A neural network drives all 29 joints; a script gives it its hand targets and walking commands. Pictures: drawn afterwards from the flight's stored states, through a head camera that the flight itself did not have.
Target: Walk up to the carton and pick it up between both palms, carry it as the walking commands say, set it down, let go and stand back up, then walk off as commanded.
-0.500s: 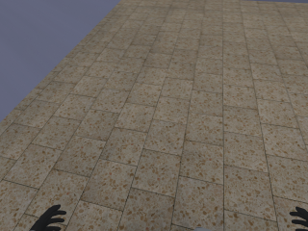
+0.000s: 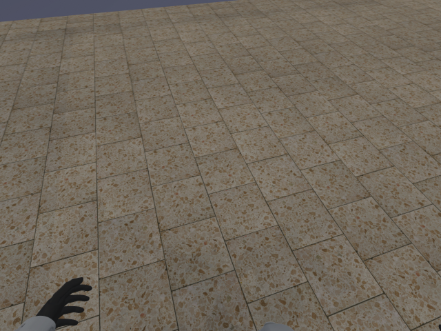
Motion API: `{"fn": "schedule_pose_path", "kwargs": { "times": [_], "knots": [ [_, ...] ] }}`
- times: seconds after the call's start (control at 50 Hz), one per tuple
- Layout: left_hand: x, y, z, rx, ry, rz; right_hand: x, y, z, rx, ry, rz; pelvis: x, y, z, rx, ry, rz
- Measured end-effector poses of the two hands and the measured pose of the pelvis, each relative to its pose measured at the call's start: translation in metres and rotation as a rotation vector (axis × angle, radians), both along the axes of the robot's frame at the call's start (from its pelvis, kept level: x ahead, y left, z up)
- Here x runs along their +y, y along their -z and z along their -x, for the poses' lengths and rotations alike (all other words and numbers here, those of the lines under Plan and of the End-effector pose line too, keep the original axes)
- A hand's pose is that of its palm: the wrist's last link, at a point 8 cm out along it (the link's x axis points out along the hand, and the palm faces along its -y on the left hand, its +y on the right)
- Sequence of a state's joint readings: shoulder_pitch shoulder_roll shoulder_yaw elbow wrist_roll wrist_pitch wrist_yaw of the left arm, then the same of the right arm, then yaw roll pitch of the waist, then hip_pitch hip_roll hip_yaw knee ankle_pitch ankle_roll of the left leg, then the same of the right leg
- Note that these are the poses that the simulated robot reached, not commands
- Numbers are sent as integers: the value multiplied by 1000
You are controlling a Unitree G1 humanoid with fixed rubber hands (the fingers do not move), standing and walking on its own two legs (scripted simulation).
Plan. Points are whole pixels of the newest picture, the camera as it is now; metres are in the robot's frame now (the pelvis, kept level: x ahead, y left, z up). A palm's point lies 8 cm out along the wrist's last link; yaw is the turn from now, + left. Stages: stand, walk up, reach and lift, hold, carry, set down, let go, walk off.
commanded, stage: walk up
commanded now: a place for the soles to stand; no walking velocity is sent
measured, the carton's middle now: out of the picture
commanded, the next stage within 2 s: none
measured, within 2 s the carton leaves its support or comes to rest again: neither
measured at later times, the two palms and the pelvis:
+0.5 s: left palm (181, 192) +0.44 +0.14 -0.07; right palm out of the picture +0.13 -0.46 -0.08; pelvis +0.18 -0.11 +0.00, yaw -26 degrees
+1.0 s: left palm (323, 105) +0.80 -0.29 -0.05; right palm out of the picture +0.11 -0.51 -0.06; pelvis +0.40 -0.27 -0.02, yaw -49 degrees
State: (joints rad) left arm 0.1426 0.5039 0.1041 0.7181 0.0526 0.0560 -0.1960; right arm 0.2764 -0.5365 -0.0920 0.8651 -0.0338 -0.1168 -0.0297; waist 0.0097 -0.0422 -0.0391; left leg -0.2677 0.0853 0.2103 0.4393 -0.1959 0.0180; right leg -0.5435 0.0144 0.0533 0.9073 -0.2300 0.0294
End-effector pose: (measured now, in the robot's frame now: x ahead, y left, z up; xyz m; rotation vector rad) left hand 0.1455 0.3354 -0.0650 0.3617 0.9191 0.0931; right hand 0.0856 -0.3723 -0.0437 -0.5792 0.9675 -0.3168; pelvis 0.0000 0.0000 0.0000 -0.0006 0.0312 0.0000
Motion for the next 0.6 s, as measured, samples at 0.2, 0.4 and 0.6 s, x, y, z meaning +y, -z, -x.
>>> {"fn": "schedule_pose_path", "kwargs": {
  "times": [0.2, 0.4, 0.6],
  "knots": [
    [-106, -31, -216, -167, 328, 46, -58, -15, 61, 51, 294, 28, -36, -1, -61, -4, 193, -15],
    [-207, -6, -288, -74, 393, 8, -90, 32, 24, 75, 406, -121, -97, 6, -137, 9, 358, 2],
    [-207, 29, -351, 110, 435, -45, -101, 28, -72, -32, 444, -90, -119, 14, -242, 6, 549, 25]
  ]
}}
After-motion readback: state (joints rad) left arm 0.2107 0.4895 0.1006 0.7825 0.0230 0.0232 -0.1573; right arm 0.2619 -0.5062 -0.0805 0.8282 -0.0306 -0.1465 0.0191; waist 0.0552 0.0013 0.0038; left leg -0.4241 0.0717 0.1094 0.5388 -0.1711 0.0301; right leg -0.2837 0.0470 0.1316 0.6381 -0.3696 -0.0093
